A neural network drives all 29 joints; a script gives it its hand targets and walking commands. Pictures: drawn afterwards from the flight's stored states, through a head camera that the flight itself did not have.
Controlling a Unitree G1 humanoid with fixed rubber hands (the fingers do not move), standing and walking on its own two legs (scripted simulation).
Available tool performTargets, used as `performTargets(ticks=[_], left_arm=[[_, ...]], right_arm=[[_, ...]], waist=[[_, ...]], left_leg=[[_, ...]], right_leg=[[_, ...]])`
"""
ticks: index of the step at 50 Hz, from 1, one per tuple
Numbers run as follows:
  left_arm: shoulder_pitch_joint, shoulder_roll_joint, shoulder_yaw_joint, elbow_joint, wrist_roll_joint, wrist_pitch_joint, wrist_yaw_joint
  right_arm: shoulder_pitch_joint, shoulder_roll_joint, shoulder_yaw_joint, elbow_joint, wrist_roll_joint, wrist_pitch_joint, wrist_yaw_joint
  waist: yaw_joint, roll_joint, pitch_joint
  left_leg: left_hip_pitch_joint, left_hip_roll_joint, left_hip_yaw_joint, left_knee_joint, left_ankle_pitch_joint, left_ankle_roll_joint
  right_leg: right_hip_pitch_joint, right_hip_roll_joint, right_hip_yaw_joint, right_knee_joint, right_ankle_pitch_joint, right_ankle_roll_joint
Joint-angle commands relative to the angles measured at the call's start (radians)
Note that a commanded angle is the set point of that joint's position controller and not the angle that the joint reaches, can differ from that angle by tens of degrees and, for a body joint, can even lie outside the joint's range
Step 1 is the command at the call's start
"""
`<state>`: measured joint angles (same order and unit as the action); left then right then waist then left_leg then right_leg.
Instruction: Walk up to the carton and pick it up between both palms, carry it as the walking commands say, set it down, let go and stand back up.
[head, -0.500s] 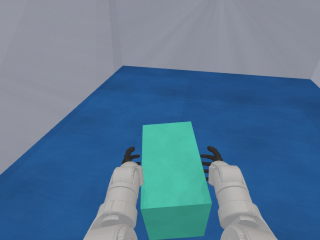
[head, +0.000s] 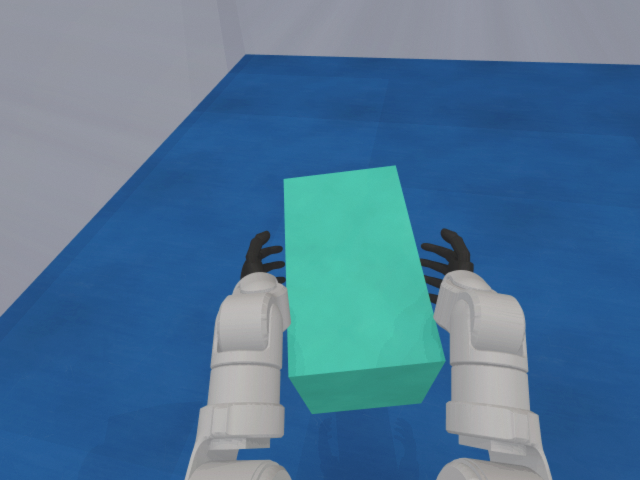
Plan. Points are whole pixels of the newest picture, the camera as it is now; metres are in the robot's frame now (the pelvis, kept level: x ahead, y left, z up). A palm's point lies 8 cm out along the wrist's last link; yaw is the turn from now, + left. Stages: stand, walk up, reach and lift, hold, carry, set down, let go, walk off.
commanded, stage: carry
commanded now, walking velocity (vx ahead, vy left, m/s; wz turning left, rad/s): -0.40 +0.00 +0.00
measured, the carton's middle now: (353, 292) +0.39 -0.02 +0.02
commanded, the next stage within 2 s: none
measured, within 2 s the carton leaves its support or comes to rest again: neither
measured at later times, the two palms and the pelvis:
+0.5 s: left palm (231, 435) +0.17 +0.10 +0.12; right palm (511, 434) +0.16 -0.14 +0.11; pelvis -0.15 +0.00 +0.01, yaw +0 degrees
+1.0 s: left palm out of the picture +0.02 +0.19 +0.10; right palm out of the picture +0.04 -0.05 +0.10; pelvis -0.27 +0.05 +0.00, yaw +4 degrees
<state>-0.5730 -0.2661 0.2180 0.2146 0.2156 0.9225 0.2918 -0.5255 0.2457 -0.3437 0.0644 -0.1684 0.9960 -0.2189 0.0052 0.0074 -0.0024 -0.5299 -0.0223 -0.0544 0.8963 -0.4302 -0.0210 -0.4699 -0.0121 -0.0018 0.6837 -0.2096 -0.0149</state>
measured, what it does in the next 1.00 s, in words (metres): walks backwards: left foot, then right foot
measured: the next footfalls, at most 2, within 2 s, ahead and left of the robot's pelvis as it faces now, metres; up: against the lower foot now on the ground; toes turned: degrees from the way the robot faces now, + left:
left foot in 0.10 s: +0.04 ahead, +0.14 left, +0.00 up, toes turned -2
right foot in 0.36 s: -0.08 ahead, -0.13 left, +0.00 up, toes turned -2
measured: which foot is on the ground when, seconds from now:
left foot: up 0.00-0.08, down 0.10-0.38, up 0.40-0.68, down 0.70-1.00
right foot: down 0.00-0.12, up 0.14-0.34, down 0.36-0.70, up 0.72-0.94, down 0.96-1.00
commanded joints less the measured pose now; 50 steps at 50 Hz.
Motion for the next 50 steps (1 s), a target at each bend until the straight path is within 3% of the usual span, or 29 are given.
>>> performTargets(ticks=[1,3,4,6,7,8,9,10,12,15,17,18,19,20,21,23,25,29,32,34,35,36,37,38,41,45,47,48,50], left_arm=[[-0.364,-1.009,-0.551,-0.307,-0.362,0.121,-0.267],[-0.331,-0.989,-0.568,-0.379,-0.383,0.154,-0.244],[-0.297,-0.979,-0.569,-0.36,-0.38,0.178,-0.234],[-0.259,-0.972,-0.56,-0.34,-0.389,0.215,-0.221],[-0.273,-0.969,-0.555,-0.362,-0.394,0.219,-0.22],[-0.259,-1.0,-0.568,-0.362,-0.399,0.23,-0.22],[-0.315,-1.017,-0.602,-0.429,-0.434,0.232,-0.222],[-0.374,-1.024,-0.621,-0.48,-0.46,0.234,-0.226],[-0.399,-1.0,-0.628,-0.517,-0.484,0.24,-0.224],[-0.351,-0.979,-0.612,-0.455,-0.477,0.262,-0.219],[-0.282,-0.974,-0.577,-0.393,-0.456,0.274,-0.222],[-0.27,-0.966,-0.555,-0.378,-0.445,0.275,-0.225],[-0.295,-0.972,-0.549,-0.392,-0.446,0.27,-0.227],[-0.336,-0.977,-0.539,-0.421,-0.458,0.257,-0.231],[-0.294,-0.987,-0.522,-0.418,-0.436,0.255,-0.232],[-0.242,-0.991,-0.495,-0.392,-0.413,0.258,-0.241],[-0.213,-0.976,-0.48,-0.362,-0.388,0.26,-0.239],[-0.188,-0.922,-0.469,-0.38,-0.375,0.259,-0.22],[-0.191,-0.929,-0.493,-0.389,-0.378,0.259,-0.214],[-0.179,-0.934,-0.501,-0.36,-0.373,0.264,-0.212],[-0.18,-0.941,-0.505,-0.37,-0.378,0.263,-0.213],[-0.176,-0.95,-0.511,-0.354,-0.374,0.266,-0.215],[-0.185,-0.964,-0.536,-0.361,-0.384,0.267,-0.216],[-0.242,-0.985,-0.563,-0.4,-0.408,0.263,-0.221],[-0.327,-0.999,-0.599,-0.472,-0.465,0.249,-0.231],[-0.294,-1.008,-0.596,-0.436,-0.463,0.257,-0.238],[-0.261,-1.005,-0.575,-0.411,-0.45,0.262,-0.244],[-0.273,-1.012,-0.571,-0.413,-0.448,0.263,-0.249],[-0.273,-1.006,-0.543,-0.408,-0.429,0.254,-0.252]], right_arm=[[-0.465,1.089,0.791,-0.158,0.43,0.094,0.21],[-0.427,1.071,0.787,-0.217,0.444,0.128,0.19],[-0.376,1.055,0.763,-0.202,0.422,0.152,0.183],[-0.327,1.02,0.719,-0.201,0.399,0.18,0.167],[-0.344,0.997,0.712,-0.226,0.4,0.178,0.167],[-0.334,1.018,0.728,-0.273,0.391,0.179,0.161],[-0.357,1.034,0.731,-0.313,0.41,0.185,0.162],[-0.389,1.048,0.73,-0.337,0.422,0.188,0.16],[-0.37,1.046,0.712,-0.318,0.411,0.2,0.148],[-0.307,1.014,0.677,-0.282,0.385,0.209,0.133],[-0.26,0.996,0.661,-0.252,0.366,0.213,0.124],[-0.258,0.999,0.67,-0.239,0.368,0.217,0.122],[-0.273,1.016,0.685,-0.249,0.371,0.217,0.124],[-0.323,1.025,0.702,-0.279,0.379,0.216,0.129],[-0.319,1.011,0.718,-0.29,0.392,0.221,0.14],[-0.399,1.051,0.781,-0.335,0.444,0.215,0.142],[-0.426,1.044,0.79,-0.342,0.45,0.212,0.144],[-0.329,1.011,0.76,-0.243,0.436,0.231,0.14],[-0.297,1.016,0.741,-0.222,0.424,0.229,0.144],[-0.294,1.014,0.722,-0.206,0.409,0.227,0.144],[-0.3,0.999,0.715,-0.216,0.409,0.222,0.147],[-0.307,0.993,0.722,-0.219,0.408,0.221,0.149],[-0.277,0.991,0.715,-0.221,0.391,0.219,0.147],[-0.303,1.011,0.713,-0.246,0.399,0.214,0.153],[-0.275,1.043,0.705,-0.259,0.387,0.207,0.148],[-0.256,1.032,0.705,-0.267,0.372,0.204,0.144],[-0.234,1.031,0.713,-0.253,0.366,0.207,0.142],[-0.251,1.037,0.716,-0.261,0.369,0.204,0.143],[-0.294,1.033,0.741,-0.29,0.372,0.211,0.151]], waist=[[0.008,-0.183,-0.571],[-0.003,-0.144,-0.634],[-0.012,-0.12,-0.642],[-0.008,0.044,-0.632],[-0.001,0.271,-0.633],[-0.015,0.323,-0.625],[-0.014,0.248,-0.604],[-0.001,0.174,-0.557],[0.008,0.13,-0.518],[-0.012,0.211,-0.516],[-0.003,0.188,-0.56],[0.001,0.089,-0.56],[-0.003,-0.113,-0.51],[-0.003,-0.295,-0.447],[0.003,-0.293,-0.43],[0.001,-0.209,-0.437],[0.008,-0.21,-0.478],[0.014,-0.234,-0.524],[-0.004,-0.226,-0.52],[-0.01,-0.088,-0.527],[-0.008,0.08,-0.494],[-0.011,0.206,-0.46],[-0.023,0.29,-0.45],[-0.019,0.257,-0.432],[-0.01,0.117,-0.451],[-0.01,0.202,-0.491],[-0.004,0.163,-0.494],[0.001,0.09,-0.488],[0.012,-0.332,-0.377]], left_leg=[[-0.014,0.009,0.09,-0.011,-0.032,0.026],[0.094,-0.002,0.113,-0.21,0.118,0.006],[0.198,0.025,0.105,-0.301,0.27,0.012],[0.387,0.186,-0.091,-0.319,0.682,0.056],[0.469,0.374,-0.311,-0.359,0.98,0.14],[0.364,0.426,-0.342,-0.431,0.897,0.235],[0.248,0.404,-0.319,-0.488,0.553,0.252],[0.192,0.35,-0.268,-0.501,0.351,0.226],[0.158,0.28,-0.178,-0.499,0.303,0.155],[0.252,0.273,-0.208,-0.499,0.33,0.14],[0.223,0.242,-0.188,-0.438,0.193,0.113],[0.15,0.201,-0.158,-0.369,0.111,0.077],[0.041,0.118,-0.059,-0.247,0.112,0.024],[-0.065,0.063,0.015,-0.198,0.07,-0.014],[-0.043,0.049,0.067,-0.12,0.03,-0.022],[0.03,0.047,0.085,-0.019,0.08,-0.008],[-0.025,0.042,0.104,0.023,0.058,-0.001],[-0.036,0.018,0.148,-0.094,-0.015,-0.004],[0.102,0.001,0.168,-0.31,0.137,0.003],[0.245,0.048,0.056,-0.39,0.271,0.028],[0.287,0.168,-0.111,-0.43,0.439,0.065],[0.305,0.27,-0.254,-0.441,0.58,0.125],[0.271,0.316,-0.322,-0.474,0.551,0.202],[0.216,0.317,-0.339,-0.513,0.414,0.221],[0.248,0.257,-0.208,-0.481,0.378,0.187],[0.227,0.254,-0.241,-0.51,0.243,0.163],[0.16,0.215,-0.213,-0.506,0.093,0.114],[0.054,0.172,-0.164,-0.455,0.018,0.066],[-0.111,0.003,0.047,-0.172,0.038,-0.003]], right_leg=[[0.381,-0.263,0.193,-0.108,0.89,-0.163],[0.393,-0.242,0.151,-0.05,0.975,-0.126],[0.318,-0.22,0.114,-0.029,0.857,-0.1],[0.074,-0.119,0.044,0.057,0.333,-0.021],[-0.096,-0.033,-0.021,0.2,-0.173,0.012],[-0.106,0.008,-0.061,0.377,-0.407,0.012],[-0.076,0.003,-0.019,0.517,-0.354,0.016],[-0.051,-0.007,0.004,0.523,-0.282,0.013],[0.0,-0.014,-0.028,0.363,-0.217,0.01],[0.074,0.012,-0.077,0.094,-0.252,0.01],[0.242,-0.002,-0.048,-0.147,-0.231,0.006],[0.345,-0.061,0.045,-0.266,-0.217,-0.004],[0.382,-0.218,0.233,-0.326,-0.133,-0.032],[0.371,-0.325,0.328,-0.309,0.165,-0.057],[0.264,-0.378,0.322,-0.323,0.259,-0.1],[0.231,-0.324,0.231,-0.286,0.267,-0.095],[0.332,-0.329,0.205,-0.239,0.315,-0.102],[0.428,-0.364,0.176,-0.158,0.518,-0.113],[0.338,-0.334,0.071,-0.122,0.402,-0.057],[0.213,-0.267,0.011,-0.048,0.169,0.014],[0.084,-0.196,-0.054,0.064,-0.02,0.048],[-0.048,-0.106,-0.133,0.161,-0.245,0.075],[-0.099,-0.054,-0.127,0.28,-0.43,0.069],[-0.098,-0.044,-0.088,0.391,-0.412,0.065],[-0.061,-0.047,-0.079,0.306,-0.303,0.06],[0.111,-0.006,-0.101,0.052,-0.244,0.047],[0.283,-0.011,-0.098,-0.16,-0.206,0.022],[0.411,-0.085,-0.004,-0.23,-0.236,0.009],[0.292,-0.379,0.364,-0.403,-0.406,-0.098]])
